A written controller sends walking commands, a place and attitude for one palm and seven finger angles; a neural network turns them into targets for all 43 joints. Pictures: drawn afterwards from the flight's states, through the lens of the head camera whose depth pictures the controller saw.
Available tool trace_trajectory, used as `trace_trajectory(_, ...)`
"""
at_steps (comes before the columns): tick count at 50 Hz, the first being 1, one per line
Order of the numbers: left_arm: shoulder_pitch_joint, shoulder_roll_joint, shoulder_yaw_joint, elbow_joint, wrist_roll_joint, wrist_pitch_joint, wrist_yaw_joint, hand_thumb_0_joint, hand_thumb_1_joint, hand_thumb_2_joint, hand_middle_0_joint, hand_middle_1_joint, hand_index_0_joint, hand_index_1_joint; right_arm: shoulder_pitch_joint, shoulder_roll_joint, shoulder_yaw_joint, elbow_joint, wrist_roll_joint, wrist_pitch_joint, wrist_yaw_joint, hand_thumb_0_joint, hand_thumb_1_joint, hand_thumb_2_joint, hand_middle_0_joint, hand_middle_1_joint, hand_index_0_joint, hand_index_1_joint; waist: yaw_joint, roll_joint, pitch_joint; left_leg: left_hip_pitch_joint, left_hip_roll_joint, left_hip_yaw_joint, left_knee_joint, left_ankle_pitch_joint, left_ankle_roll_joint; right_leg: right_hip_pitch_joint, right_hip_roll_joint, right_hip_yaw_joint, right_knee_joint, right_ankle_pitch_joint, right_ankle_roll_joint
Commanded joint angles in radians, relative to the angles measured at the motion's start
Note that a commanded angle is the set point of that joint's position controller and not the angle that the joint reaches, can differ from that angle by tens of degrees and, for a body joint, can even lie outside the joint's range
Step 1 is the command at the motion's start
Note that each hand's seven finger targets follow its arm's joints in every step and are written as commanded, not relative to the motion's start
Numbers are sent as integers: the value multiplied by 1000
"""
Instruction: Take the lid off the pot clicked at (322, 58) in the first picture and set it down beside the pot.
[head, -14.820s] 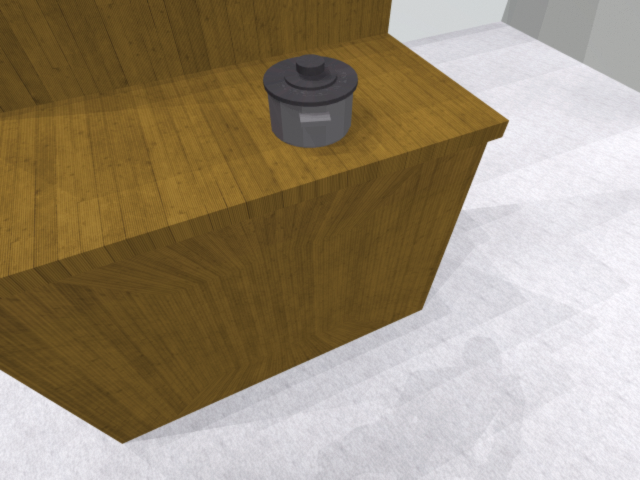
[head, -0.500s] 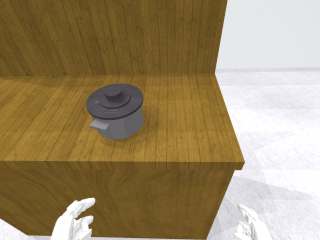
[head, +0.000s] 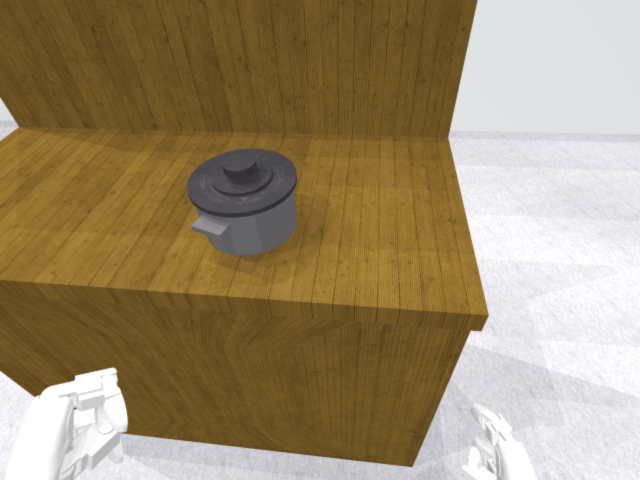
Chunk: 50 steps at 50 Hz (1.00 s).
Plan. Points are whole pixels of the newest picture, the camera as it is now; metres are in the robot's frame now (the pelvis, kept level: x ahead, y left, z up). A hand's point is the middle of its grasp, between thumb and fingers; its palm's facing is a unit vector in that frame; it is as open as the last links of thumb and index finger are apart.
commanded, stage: raise the hand higher, near the body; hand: left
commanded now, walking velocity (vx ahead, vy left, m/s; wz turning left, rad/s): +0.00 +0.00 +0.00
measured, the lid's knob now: (239, 165) +0.51 +0.18 +0.15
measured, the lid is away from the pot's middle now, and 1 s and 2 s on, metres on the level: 0.00 0.00 0.00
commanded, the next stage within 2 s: reach forward and open the fingers in 0.74 s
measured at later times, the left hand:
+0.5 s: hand (91, 376) +0.17 +0.24 +0.14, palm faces +0.32 -0.85 -0.42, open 3.1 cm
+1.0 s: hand (70, 321) +0.20 +0.26 +0.18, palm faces +0.32 -0.39 -0.86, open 3.0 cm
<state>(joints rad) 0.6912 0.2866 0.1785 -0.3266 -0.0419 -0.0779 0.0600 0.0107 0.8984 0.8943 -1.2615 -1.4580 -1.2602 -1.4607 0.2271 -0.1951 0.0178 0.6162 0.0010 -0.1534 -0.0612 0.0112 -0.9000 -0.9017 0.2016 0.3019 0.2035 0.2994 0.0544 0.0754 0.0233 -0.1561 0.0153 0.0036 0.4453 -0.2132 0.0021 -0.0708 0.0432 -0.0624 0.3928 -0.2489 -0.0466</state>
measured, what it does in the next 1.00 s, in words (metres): stands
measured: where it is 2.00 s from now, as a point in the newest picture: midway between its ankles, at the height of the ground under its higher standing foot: outside the picture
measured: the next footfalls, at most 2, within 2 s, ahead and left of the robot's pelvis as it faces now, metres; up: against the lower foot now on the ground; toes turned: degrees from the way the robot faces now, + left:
none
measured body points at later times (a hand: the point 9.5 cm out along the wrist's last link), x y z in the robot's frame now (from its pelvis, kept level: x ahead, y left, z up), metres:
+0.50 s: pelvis +0.02 +0.02 +0.00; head -0.01 +0.00 +0.45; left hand +0.15 +0.28 +0.16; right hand +0.23 -0.19 -0.06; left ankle +0.02 +0.12 -0.74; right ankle -0.02 -0.09 -0.74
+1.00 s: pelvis +0.00 +0.03 +0.00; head +0.00 -0.01 +0.44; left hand +0.18 +0.28 +0.23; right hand +0.20 -0.19 -0.09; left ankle +0.02 +0.12 -0.74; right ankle -0.02 -0.09 -0.74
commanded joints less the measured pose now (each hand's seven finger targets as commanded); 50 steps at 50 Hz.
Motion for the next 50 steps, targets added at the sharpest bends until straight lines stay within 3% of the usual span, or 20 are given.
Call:
trace_trajectory(1,37,156,129,-212,6,-79,11,0,900,900,-1300,-1500,-1300,-1500,-205,-96,-51,-181,2,-81,-12,0,-900,-900,200,300,200,300,22,-94,-13,82,-4,10,-44,95,41,-140,-58,43,-126,34,45)
trace_trajectory(2,46,144,122,-202,5,-81,10,0,900,900,-1300,-1500,-1300,-1500,-208,-95,-54,-177,3,-81,-14,0,-900,-900,200,300,200,300,19,-119,-5,83,-5,15,-42,98,45,-146,-58,46,-129,44,49)
trace_trajectory(6,36,184,167,-262,5,-95,16,0,900,900,-1300,-1500,-1300,-1500,-209,-99,-60,-174,7,-87,-19,0,-900,-900,200,300,200,300,25,-90,-40,100,-2,17,-39,109,44,-135,-60,54,-124,59,48)
trace_trajectory(9,33,180,160,-334,11,-104,21,0,900,900,-1300,-1500,-1300,-1500,-200,-103,-55,-173,7,-98,-16,0,-900,-900,200,300,200,300,24,-8,-63,122,-3,17,-33,149,41,-126,-58,50,-104,119,45)
trace_trajectory(10,39,155,138,-331,8,-104,20,0,900,900,-1300,-1500,-1300,-1500,-195,-95,-53,-170,6,-100,-15,0,-900,-900,200,300,200,300,18,-20,-56,116,-2,15,-37,154,41,-120,-57,40,-98,128,45)
trace_trajectory(17,-5,165,159,-351,5,-105,21,0,900,900,-1300,-1500,-1300,-1500,-191,-98,-53,-172,8,-92,-14,0,-900,-900,200,300,200,300,18,-52,-23,111,5,5,-48,161,38,-127,-50,31,-85,143,41)
trace_trajectory(19,-13,177,168,-405,4,-107,20,0,900,900,-1300,-1500,-1300,-1500,-189,-105,-48,-178,8,-92,-6,0,-900,-900,200,300,200,300,23,13,-52,125,5,1,-39,199,34,-114,-47,34,-69,181,36)
trace_trajectory(22,-41,167,153,-424,3,-107,21,0,900,900,-1300,-1500,-1300,-1500,-179,-100,-41,-180,5,-91,0,0,-900,-900,200,300,200,300,17,-19,-55,122,10,-11,-41,229,30,-101,-47,23,-54,200,36)
trace_trajectory(24,-47,194,195,-405,0,-100,24,0,900,900,-1300,-1500,-1300,-1500,-185,-105,-43,-175,7,-82,3,0,-900,-900,200,300,200,300,23,-22,-45,119,12,-12,-40,226,28,-108,-40,31,-58,201,33)
trace_trajectory(27,-81,169,173,-409,-4,-104,18,0,900,900,-1300,-1500,-1300,-1500,-185,-100,-36,-185,6,-72,4,0,-900,-900,200,300,200,300,16,-42,-33,113,15,-14,-51,216,26,-108,-45,22,-55,188,34)
trace_trajectory(32,-145,187,189,-447,-10,-111,22,0,900,900,-1300,-1500,-1300,-1500,-182,-104,-27,-184,3,-70,8,0,-900,-900,200,300,200,300,18,-1,-53,122,17,-20,-54,194,22,-103,-46,28,-59,160,30)
trace_trajectory(34,-161,216,225,-456,-14,-112,28,0,900,900,-1300,-1500,-1300,-1500,-187,-110,-28,-182,5,-71,10,0,-900,-900,200,300,200,300,22,-1,-56,118,17,-23,-51,179,19,-103,-42,33,-60,148,29)
trace_trajectory(36,-166,208,229,-427,-19,-113,28,0,900,900,-1300,-1500,-1300,-1500,-186,-104,-28,-180,5,-65,8,0,-900,-900,200,300,200,300,22,-52,-57,117,21,-22,-60,172,21,-99,-45,30,-65,141,30)
trace_trajectory(42,-250,217,247,-433,-25,-134,32,0,900,900,-1300,-1500,-1300,-1500,-190,-110,-27,-169,6,-69,8,0,-900,-900,200,300,200,300,20,-16,-39,114,18,-22,-70,123,22,-108,-50,34,-83,88,28)
trace_trajectory(43,-278,454,204,-492,377,-32,59,0,868,921,-1292,-1465,-1292,-1465,-213,-184,-15,-205,-21,-7,19,0,-900,-900,200,300,200,300,43,67,-73,0,-2,-4,-49,166,21,-142,-37,47,-2,113,31)
trace_trajectory(44,-301,389,209,-560,372,31,82,0,837,942,-1284,-1429,-1284,-1429,-250,-147,-16,-258,-4,25,31,0,-900,-900,200,300,200,300,43,127,-62,-30,0,5,-48,180,9,-128,-38,21,13,109,19)
trace_trajectory(45,-349,358,177,-568,381,49,82,0,806,963,-1277,-1394,-1277,-1394,-237,-139,-15,-255,-8,39,36,0,-900,-900,200,300,200,300,35,107,-72,-43,-4,6,-50,190,9,-134,-39,2,27,99,15)
trace_trajectory(47,-231,443,224,-474,534,118,82,0,746,1005,-1264,-1323,-1264,-1323,-226,-155,-29,-254,-8,88,49,0,-900,-900,200,300,200,300,65,88,-99,-40,4,4,-42,169,9,-133,-31,23,31,70,8)
trace_trajectory(49,-201,497,242,-468,604,179,53,0,686,1047,-1250,-1252,-1250,-1252,-280,-167,-28,-281,12,146,58,0,-900,-900,200,300,200,300,72,37,-143,-42,-5,13,-19,188,12,-104,-22,52,37,113,7)
trace_trajectory(50,-266,513,214,-478,649,194,30,0,655,1068,-1242,-1216,-1242,-1216,-279,-171,-22,-291,12,167,61,0,-900,-900,200,300,200,300,60,-7,-163,-52,-9,14,-13,186,17,-111,-28,44,43,113,13)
